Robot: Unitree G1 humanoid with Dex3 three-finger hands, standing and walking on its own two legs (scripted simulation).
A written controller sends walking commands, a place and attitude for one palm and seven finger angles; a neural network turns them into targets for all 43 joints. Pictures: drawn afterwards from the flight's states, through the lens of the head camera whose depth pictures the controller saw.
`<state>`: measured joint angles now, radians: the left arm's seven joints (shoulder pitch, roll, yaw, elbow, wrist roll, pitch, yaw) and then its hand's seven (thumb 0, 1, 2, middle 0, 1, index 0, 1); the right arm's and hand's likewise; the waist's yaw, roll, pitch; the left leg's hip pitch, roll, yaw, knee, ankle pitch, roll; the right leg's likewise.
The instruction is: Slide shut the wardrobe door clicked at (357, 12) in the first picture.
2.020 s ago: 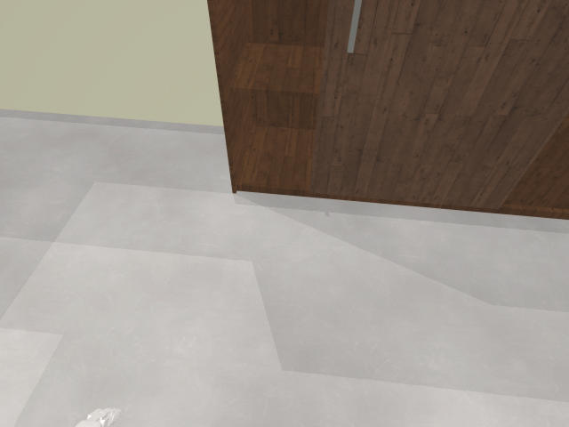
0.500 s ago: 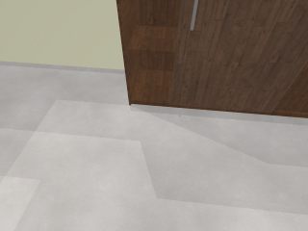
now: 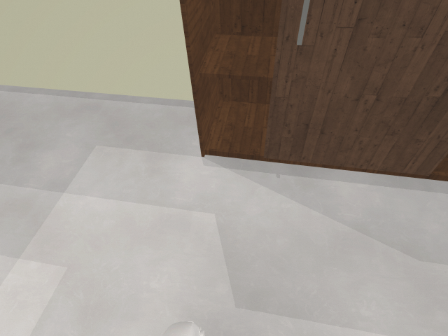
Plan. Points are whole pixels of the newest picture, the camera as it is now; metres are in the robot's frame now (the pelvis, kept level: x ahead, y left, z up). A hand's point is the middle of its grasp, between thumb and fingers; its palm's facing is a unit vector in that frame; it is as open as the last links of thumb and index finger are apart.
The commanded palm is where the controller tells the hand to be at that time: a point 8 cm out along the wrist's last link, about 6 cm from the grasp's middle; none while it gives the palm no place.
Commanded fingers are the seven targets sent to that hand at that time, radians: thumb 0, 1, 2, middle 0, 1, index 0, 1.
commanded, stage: walk to a spot facing it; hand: right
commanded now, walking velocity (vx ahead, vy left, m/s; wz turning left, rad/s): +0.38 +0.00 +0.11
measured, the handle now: out of the picture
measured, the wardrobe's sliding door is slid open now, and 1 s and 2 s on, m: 0.37 0.37 0.37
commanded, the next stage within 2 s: take the last steps up to it in 0.54 s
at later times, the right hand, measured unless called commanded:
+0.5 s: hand (308, 298) +0.25 -0.16 -0.18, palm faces +0.03 +0.98 -0.18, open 7.2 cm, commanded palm none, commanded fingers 0.00 -0.90 -0.90 0.20 0.30 0.20 0.30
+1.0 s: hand (308, 213) +0.46 -0.18 -0.17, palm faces +0.03 +0.98 -0.21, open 7.3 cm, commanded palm none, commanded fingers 0.00 -0.90 -0.90 0.20 0.30 0.20 0.30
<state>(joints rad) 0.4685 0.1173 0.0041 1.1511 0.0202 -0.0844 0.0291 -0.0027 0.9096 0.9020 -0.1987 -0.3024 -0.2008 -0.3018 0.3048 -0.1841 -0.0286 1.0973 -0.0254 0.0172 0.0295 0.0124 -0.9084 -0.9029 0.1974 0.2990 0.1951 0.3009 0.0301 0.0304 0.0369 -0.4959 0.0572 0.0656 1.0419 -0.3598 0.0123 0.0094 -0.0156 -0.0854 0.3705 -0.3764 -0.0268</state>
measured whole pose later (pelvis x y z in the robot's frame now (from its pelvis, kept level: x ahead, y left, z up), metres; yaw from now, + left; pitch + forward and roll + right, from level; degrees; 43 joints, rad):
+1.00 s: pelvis +0.42 +0.01 +0.00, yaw -2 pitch -1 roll -1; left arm 0.38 0.14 0.05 1.13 0.02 -0.04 0.01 0.00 0.92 0.90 -0.20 -0.30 -0.20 -0.30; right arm 0.22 -0.18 -0.05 1.05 -0.03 -0.01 0.01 0.01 -0.93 -0.90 0.19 0.30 0.19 0.30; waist 0.03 0.00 0.04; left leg -0.38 0.10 0.11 0.63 -0.25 -0.02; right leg -0.09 -0.03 -0.17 0.43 -0.33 -0.01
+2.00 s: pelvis +0.66 -0.03 +0.00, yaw -6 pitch +0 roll -1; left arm 0.23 0.15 0.06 1.08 0.00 0.04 0.03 0.00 0.92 0.90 -0.20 -0.30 -0.20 -0.30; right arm 0.17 -0.15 -0.03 1.02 -0.03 0.02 -0.04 0.00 -0.92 -0.90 0.20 0.30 0.20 0.30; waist 0.02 -0.03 0.08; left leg -0.31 0.04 0.08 0.55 -0.23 0.02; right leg -0.34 0.00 -0.05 0.89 -0.51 0.02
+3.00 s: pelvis +0.67 -0.06 +0.00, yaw -6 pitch -1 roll -1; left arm 0.31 0.16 -0.01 1.11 0.01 -0.03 0.03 0.00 0.91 0.90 -0.20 -0.30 -0.20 -0.30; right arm 0.25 -0.15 0.01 1.10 -0.01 -0.01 -0.03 0.02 -0.93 -0.90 0.20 0.30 0.20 0.30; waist 0.02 -0.03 0.03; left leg -0.26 0.03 -0.06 0.50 -0.21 -0.03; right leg -0.10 0.02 -0.07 0.43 -0.31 -0.03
